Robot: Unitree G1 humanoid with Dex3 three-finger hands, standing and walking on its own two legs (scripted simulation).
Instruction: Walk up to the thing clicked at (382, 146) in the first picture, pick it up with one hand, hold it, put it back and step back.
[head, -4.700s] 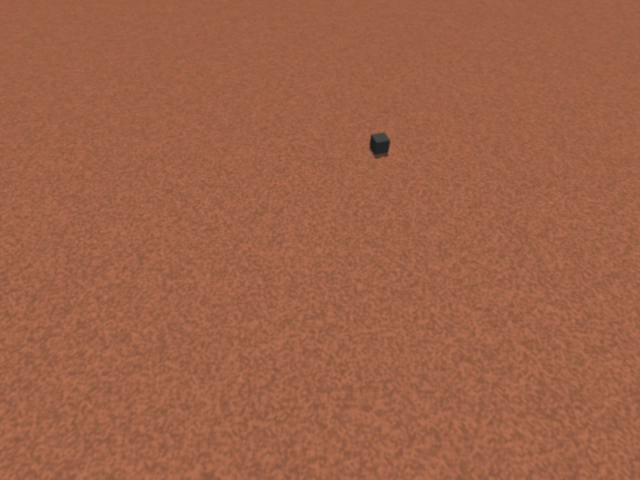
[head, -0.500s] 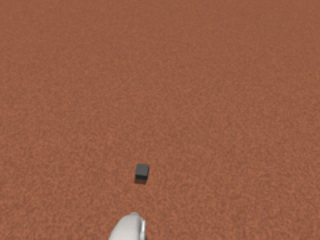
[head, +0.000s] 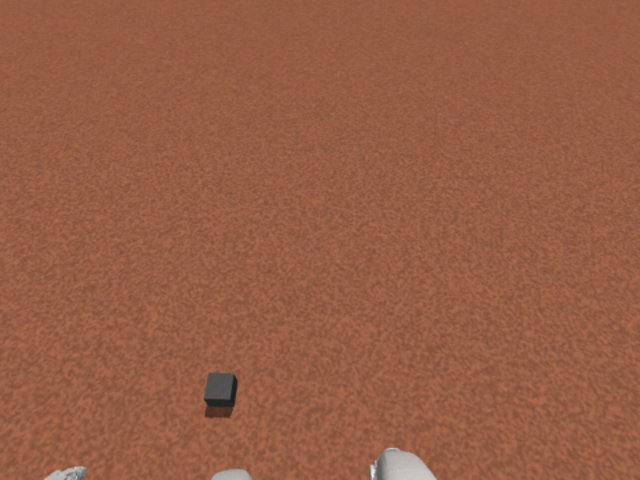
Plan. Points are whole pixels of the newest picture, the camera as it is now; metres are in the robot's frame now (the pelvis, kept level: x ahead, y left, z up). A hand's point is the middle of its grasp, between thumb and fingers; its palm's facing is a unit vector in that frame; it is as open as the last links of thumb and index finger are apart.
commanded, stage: walk up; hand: left
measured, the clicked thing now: (221, 389) +0.45 +0.27 -0.70
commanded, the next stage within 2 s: none
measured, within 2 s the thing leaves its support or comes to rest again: neither
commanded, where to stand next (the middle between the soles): +0.08 +0.03 m, yaw +2 degrees
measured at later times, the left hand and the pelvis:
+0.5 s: hand out of the picture +0.05 +0.33 -0.15, palm faces +0.03 -0.88 -0.48, open 7.3 cm; pelvis +0.02 +0.02 -0.01, yaw +4 degrees
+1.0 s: hand out of the picture +0.10 +0.30 -0.12, palm faces +0.03 -0.93 -0.36, open 7.3 cm; pelvis +0.04 +0.03 +0.03, yaw +4 degrees
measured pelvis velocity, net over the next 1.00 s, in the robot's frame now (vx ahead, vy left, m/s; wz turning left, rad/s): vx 0.04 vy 0.03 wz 0.07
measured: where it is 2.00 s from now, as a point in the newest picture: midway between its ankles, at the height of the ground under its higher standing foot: outside the picture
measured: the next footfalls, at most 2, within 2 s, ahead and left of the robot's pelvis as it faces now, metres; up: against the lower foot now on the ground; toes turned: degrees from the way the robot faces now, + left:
left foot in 0.44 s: +0.08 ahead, +0.15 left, +0.00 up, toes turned +5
right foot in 0.68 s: +0.11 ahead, -0.09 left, +0.00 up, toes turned +3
